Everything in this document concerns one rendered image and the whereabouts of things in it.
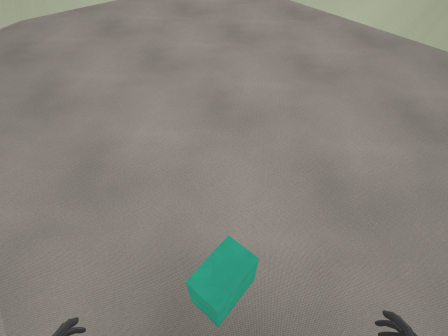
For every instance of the carton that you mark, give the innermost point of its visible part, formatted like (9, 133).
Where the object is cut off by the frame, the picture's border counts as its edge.
(220, 281)

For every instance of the right robot hand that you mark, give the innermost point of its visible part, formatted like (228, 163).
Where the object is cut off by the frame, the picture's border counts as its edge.
(395, 322)

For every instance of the left robot hand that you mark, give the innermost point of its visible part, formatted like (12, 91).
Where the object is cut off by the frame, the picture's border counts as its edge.
(66, 328)

